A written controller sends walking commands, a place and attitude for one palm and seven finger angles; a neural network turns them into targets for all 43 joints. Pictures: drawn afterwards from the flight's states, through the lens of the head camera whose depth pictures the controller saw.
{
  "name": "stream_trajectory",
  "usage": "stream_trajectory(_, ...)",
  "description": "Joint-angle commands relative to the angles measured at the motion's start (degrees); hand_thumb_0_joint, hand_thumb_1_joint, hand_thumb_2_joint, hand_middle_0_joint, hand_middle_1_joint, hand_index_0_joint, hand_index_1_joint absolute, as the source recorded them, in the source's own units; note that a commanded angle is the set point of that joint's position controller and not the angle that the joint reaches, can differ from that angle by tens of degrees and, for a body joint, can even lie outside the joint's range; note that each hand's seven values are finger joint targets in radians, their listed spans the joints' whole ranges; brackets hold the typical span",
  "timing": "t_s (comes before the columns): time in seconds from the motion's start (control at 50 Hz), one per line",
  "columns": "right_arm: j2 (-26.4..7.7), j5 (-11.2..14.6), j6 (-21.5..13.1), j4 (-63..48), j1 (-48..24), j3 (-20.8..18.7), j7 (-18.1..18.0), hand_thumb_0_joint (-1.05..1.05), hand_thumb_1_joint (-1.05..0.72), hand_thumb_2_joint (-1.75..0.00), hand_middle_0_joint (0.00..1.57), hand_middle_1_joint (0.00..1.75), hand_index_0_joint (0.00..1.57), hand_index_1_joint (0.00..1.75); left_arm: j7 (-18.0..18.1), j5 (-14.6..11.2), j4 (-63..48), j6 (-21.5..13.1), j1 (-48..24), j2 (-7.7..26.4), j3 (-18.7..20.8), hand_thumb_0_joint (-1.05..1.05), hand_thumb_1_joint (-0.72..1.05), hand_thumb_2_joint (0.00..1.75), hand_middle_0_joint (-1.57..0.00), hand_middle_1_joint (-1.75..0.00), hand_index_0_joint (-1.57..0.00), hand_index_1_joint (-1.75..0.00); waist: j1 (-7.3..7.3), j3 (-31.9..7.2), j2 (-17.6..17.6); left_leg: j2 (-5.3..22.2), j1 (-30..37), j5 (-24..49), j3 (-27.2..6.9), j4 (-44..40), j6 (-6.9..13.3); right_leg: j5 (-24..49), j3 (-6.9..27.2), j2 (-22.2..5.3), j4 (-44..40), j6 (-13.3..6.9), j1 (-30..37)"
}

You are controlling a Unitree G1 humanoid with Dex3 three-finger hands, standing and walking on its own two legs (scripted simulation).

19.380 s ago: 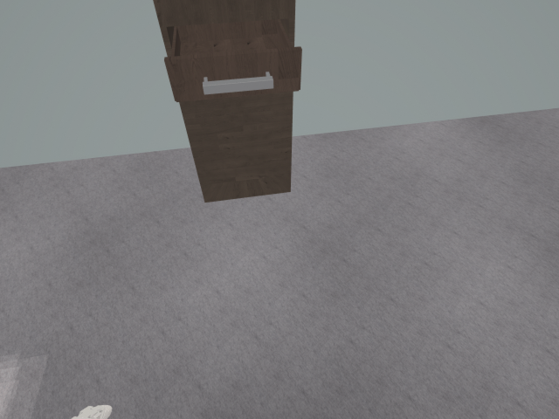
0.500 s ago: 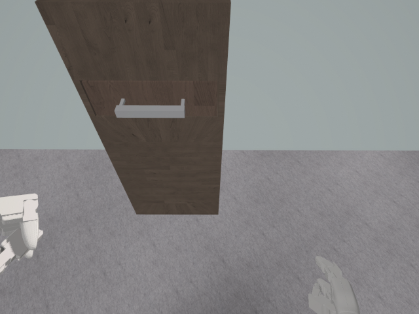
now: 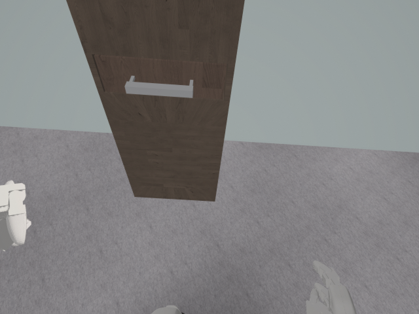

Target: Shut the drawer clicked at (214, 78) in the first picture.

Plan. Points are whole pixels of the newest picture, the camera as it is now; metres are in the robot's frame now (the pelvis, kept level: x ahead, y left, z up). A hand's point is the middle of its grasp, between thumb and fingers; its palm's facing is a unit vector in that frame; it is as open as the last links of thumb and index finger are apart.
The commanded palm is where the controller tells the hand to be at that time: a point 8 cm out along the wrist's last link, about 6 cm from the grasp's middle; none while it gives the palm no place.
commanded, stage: step back with the hand held close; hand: left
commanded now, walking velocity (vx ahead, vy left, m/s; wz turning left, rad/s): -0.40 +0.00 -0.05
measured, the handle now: (161, 85) +0.72 +0.19 +0.00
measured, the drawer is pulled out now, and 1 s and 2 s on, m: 0.00 0.00 0.00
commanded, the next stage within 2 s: stop stepping back and stand still in 0.32 s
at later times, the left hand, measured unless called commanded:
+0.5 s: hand out of the picture +0.08 +0.26 +0.18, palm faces +0.37 -0.83 -0.41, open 3.3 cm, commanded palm +0.04 +0.29 +0.19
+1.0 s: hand out of the picture +0.02 +0.28 +0.19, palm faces +0.35 -0.87 -0.34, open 3.3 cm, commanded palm -0.03 +0.32 +0.19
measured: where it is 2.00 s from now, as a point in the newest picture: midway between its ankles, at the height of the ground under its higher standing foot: outside the picture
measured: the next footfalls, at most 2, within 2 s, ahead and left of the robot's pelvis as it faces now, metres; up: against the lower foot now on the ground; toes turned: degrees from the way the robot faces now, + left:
right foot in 0.48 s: -0.14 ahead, -0.12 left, +0.00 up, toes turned -2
left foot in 1.02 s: -0.09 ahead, +0.19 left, +0.00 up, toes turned -4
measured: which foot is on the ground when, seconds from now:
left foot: down 0.00-0.80, up 0.82-1.00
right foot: down 0.00-0.22, up 0.24-0.46, down 0.48-1.00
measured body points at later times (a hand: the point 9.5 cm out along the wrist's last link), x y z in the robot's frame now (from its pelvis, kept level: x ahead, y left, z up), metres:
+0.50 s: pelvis -0.11 +0.02 +0.00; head -0.09 +0.05 +0.45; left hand +0.06 +0.30 +0.20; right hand +0.08 -0.20 -0.07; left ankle +0.07 +0.10 -0.72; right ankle -0.18 -0.12 -0.73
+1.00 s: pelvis -0.19 +0.06 +0.01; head -0.23 +0.09 +0.45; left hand -0.01 +0.33 +0.20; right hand -0.09 -0.22 -0.06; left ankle -0.14 +0.18 -0.72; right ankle -0.17 -0.05 -0.72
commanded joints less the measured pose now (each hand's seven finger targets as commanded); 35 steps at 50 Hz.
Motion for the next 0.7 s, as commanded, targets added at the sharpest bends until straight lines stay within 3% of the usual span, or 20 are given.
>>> stream_trajectory(0.0, -7.27, 0.02, -2.73, -7.13, -5.21, -3.60, 0.08, 0.00, -0.90, -0.90, 0.20, 0.30, 0.20, 0.30, 0.10, -2.19, -11.65, -3.54, -0.46, 8.09, 3.46, 0.00, 0.90, 0.90, -1.40, -1.60, -1.40, -1.60, -0.39, -14.56, -0.90, 3.07, 8.42, 6.91, -2.87, -3.64, -0.84, 27.24, 8.08, -7.72, -5.92, -2.47, 5.59)
stream_trajectory(0.1, -7.14, 0.45, -0.75, -7.20, -5.98, -4.09, -0.09, 0.00, -0.90, -0.90, 0.20, 0.30, 0.20, 0.30, 1.13, -2.88, -12.38, -3.42, 0.10, 10.33, 5.09, 0.00, 0.90, 0.90, -1.40, -1.60, -1.40, -1.60, -0.78, -8.98, -3.78, -0.54, 14.02, -8.28, -2.65, 4.41, -2.14, -1.24, 10.15, -12.22, -16.92, -6.02, -11.10)
stream_trajectory(0.14, -6.94, 0.37, -0.18, -7.25, -6.42, -3.62, -0.32, 0.00, -0.90, -0.90, 0.20, 0.30, 0.20, 0.30, 1.40, -2.78, -11.92, -3.41, 0.33, 9.74, 4.98, 0.00, 0.90, 0.90, -1.40, -1.60, -1.40, -1.60, -0.94, -6.94, -1.56, 1.07, 14.02, -7.96, -4.80, -1.24, -1.59, -2.92, 6.21, -9.16, -14.37, -4.31, -12.74)
stream_trajectory(0.18, -8.31, 0.30, -0.89, -8.22, -6.88, -3.45, -0.85, 0.00, -0.90, -0.90, 0.20, 0.30, 0.20, 0.30, 1.27, -2.56, -12.42, -4.06, -0.26, 9.33, 4.86, 0.00, 0.90, 0.90, -1.40, -1.60, -1.40, -1.60, -0.92, -5.53, 7.44, 7.46, 6.22, -18.91, -12.73, -13.47, 0.94, -8.75, 1.31, -2.19, -5.61, -1.14, -7.71)
stream_trajectory(0.2, -9.49, -0.12, -2.00, -9.13, -8.22, -3.63, -1.11, 0.00, -0.90, -0.90, 0.20, 0.30, 0.20, 0.30, 0.88, -1.71, -13.78, -4.49, -0.79, 8.45, 4.91, 0.00, 0.90, 0.90, -1.40, -1.60, -1.40, -1.60, -0.66, -6.25, 18.61, 14.55, -8.50, -33.80, -21.64, -28.57, 3.83, -6.97, -2.33, 3.73, 9.25, 0.75, 6.59)
stream_trajectory(0.22, -9.60, -0.61, -2.81, -8.96, -8.13, -3.79, -1.26, 0.00, -0.90, -0.90, 0.20, 0.30, 0.20, 0.30, 0.83, -0.93, -13.69, -4.36, -1.44, 9.12, 6.37, 0.00, 0.90, 0.90, -1.40, -1.60, -1.40, -1.60, 0.11, -7.58, 20.70, 19.78, -18.01, -40.46, -27.63, -35.06, 6.55, -6.73, -1.56, 6.06, 24.99, 0.87, 15.12)
stream_trajectory(0.26, -7.95, -0.58, -3.64, -7.72, -7.10, -4.34, -0.46, 0.00, -0.90, -0.90, 0.20, 0.30, 0.20, 0.30, 0.60, -1.37, -11.86, -3.75, -1.36, 9.05, 5.78, 0.00, 0.90, 0.90, -1.40, -1.60, -1.40, -1.60, 0.75, -9.01, 10.18, 18.95, -10.37, -28.71, -21.41, -29.74, 6.74, -10.62, -0.18, 4.66, 31.39, -0.03, 9.60)
stream_trajectory(0.28, -7.77, -0.34, -4.05, -7.29, -7.30, -4.62, 0.10, 0.00, -0.90, -0.90, 0.20, 0.30, 0.20, 0.30, 0.72, -2.22, -10.85, -3.24, 0.09, 8.35, 5.17, 0.00, 0.90, 0.90, -1.40, -1.60, -1.40, -1.60, 1.32, -10.13, 9.40, 17.02, -5.39, -24.69, -17.05, -27.85, 5.68, -12.40, -1.72, 4.00, 28.51, -0.41, 7.68)
stream_trajectory(0.38, -6.21, -0.92, -4.23, -4.46, -5.58, -3.30, 1.53, 0.00, -0.90, -0.90, 0.20, 0.30, 0.20, 0.30, 0.72, -4.19, -12.71, -1.82, -1.96, 7.08, 0.47, 0.00, 0.90, 0.90, -1.40, -1.60, -1.40, -1.60, 0.72, -11.18, 14.52, 13.02, 10.43, -13.67, -7.53, -26.34, -2.97, -17.97, -6.40, 0.99, -5.49, -3.63, 5.79)
stream_trajectory(0.4, -5.83, -0.97, -3.70, -3.75, -4.81, -3.22, 1.61, 0.00, -0.90, -0.90, 0.20, 0.30, 0.20, 0.30, 0.76, -4.02, -13.36, -2.02, -3.10, 8.38, 1.12, 0.00, 0.90, 0.90, -1.40, -1.60, -1.40, -1.60, 0.45, -10.30, 11.58, 10.12, 14.21, -8.33, -4.16, -19.43, -4.66, -13.04, -2.69, -2.54, -15.89, -5.04, 2.94)
stream_trajectory(0.44, -5.61, -0.86, -2.86, -3.27, -5.07, -2.38, 1.09, 0.00, -0.90, -0.90, 0.20, 0.30, 0.20, 0.30, 0.95, -3.63, -14.17, -2.77, -5.25, 11.77, 2.77, 0.00, 0.90, 0.90, -1.40, -1.60, -1.40, -1.60, 0.13, -8.59, -4.51, 2.49, 22.75, -2.79, -0.83, 8.67, -5.23, -7.74, 15.28, -18.92, -26.32, -10.78, -15.80)
stream_trajectory(0.46, -5.48, -2.27, -3.20, -3.84, -6.38, -1.30, 0.90, 0.00, -0.90, -0.90, 0.20, 0.30, 0.20, 0.30, 1.69, -3.23, -15.00, -2.64, -9.12, 14.24, 5.30, 0.00, 0.90, 0.90, -1.40, -1.60, -1.40, -1.60, 0.65, -6.74, -4.45, 2.07, 17.73, -4.68, 0.00, 12.76, -4.88, 3.48, 12.47, -20.98, -23.37, -11.41, -13.63)
stream_trajectory(0.5, -6.78, 0.10, -3.51, -4.24, -6.02, -2.50, 0.11, 0.00, -0.90, -0.90, 0.20, 0.30, 0.20, 0.30, 0.56, -2.98, -11.63, 0.64, -11.81, 9.64, 1.23, 0.00, 0.90, 0.90, -1.40, -1.60, -1.40, -1.60, -0.09, -8.27, -13.78, 0.40, 15.82, -5.53, -2.57, 14.25, -3.80, -5.45, 6.12, -15.48, -17.38, -9.22, -10.00)
stream_trajectory(0.52, -6.78, 0.50, -3.59, -4.51, -6.27, -2.12, -0.66, 0.00, -0.90, -0.90, 0.20, 0.30, 0.20, 0.30, 0.64, -3.12, -8.58, 2.16, -8.29, 8.17, 1.42, 0.00, 0.90, 0.90, -1.40, -1.60, -1.40, -1.60, -1.10, -4.60, -9.93, 1.52, 16.91, -3.71, -2.88, 6.15, -2.86, -2.03, 2.88, -13.65, -14.12, -7.39, -9.68)
stream_trajectory(0.54, -6.93, 0.68, -3.51, -4.63, -6.47, -1.53, -1.10, 0.00, -0.90, -0.90, 0.20, 0.30, 0.20, 0.30, 0.30, -3.11, -7.60, 3.03, -6.97, 6.60, 0.52, 0.00, 0.90, 0.90, -1.40, -1.60, -1.40, -1.60, -1.58, -2.79, -0.54, 2.19, 18.55, -2.49, -3.41, -3.36, -2.60, -2.95, 0.15, -10.19, -9.15, -4.66, -9.37)
stream_trajectory(0.56, -7.71, 0.71, -3.93, -5.49, -7.29, -1.19, -1.39, 0.00, -0.90, -0.90, 0.20, 0.30, 0.20, 0.30, 0.08, -2.97, -9.16, 3.02, -7.58, 6.69, 0.62, 0.00, 0.90, 0.90, -1.40, -1.60, -1.40, -1.60, -0.83, -1.50, 10.72, 5.47, 17.17, -3.01, -8.32, -13.38, -1.96, -6.45, -2.15, -5.06, -4.23, -1.84, -7.54)
stream_trajectory(0.58, -8.13, 0.94, -4.92, -6.13, -6.91, -0.96, -1.40, 0.00, -0.90, -0.90, 0.20, 0.30, 0.20, 0.30, 0.33, -2.55, -11.50, 2.44, -8.67, 7.92, 1.44, 0.00, 0.90, 0.90, -1.40, -1.60, -1.40, -1.60, 0.01, -2.84, 16.13, 9.76, 14.61, -7.67, -16.69, -20.95, -0.98, -7.82, -3.49, -1.29, 0.73, -0.44, -3.18)
stream_trajectory(0.6, -7.01, 0.23, -5.85, -5.88, -6.45, -0.85, -1.24, 0.00, -0.90, -0.90, 0.20, 0.30, 0.20, 0.30, 0.36, -2.93, -12.77, 1.59, -6.12, 9.16, 3.14, 0.00, 0.90, 0.90, -1.40, -1.60, -1.40, -1.60, -0.17, -6.62, 19.12, 12.56, 14.28, -23.92, -23.59, -30.73, -4.24, -14.77, -3.07, 0.69, 8.30, -0.70, -1.16)
stream_trajectory(0.62, -6.36, -0.26, -5.66, -6.01, -6.17, -0.67, -0.88, 0.00, -0.90, -0.90, 0.20, 0.30, 0.20, 0.30, 0.78, -2.98, -13.04, 1.68, -3.70, 9.01, 3.83, 0.00, 0.90, 0.90, -1.40, -1.60, -1.40, -1.60, 0.53, -7.36, 16.45, 13.13, 11.71, -31.56, -25.55, -35.36, -6.89, -16.38, -2.42, 1.78, 12.75, -1.28, 1.53)
stream_trajectory(0.68, -6.32, -0.49, -4.93, -7.25, -6.17, -0.87, 0.28, 0.00, -0.90, -0.90, 0.20, 0.30, 0.20, 0.30, 0.97, -2.53, -14.06, 3.03, 3.50, 7.10, 2.05, 0.00, 0.90, 0.90, -1.40, -1.60, -1.40, -1.60, 1.60, -8.00, 13.07, 10.04, 6.00, -25.46, -11.85, -34.13, -7.24, -14.32, -7.25, 2.84, 7.10, -2.13, 11.37)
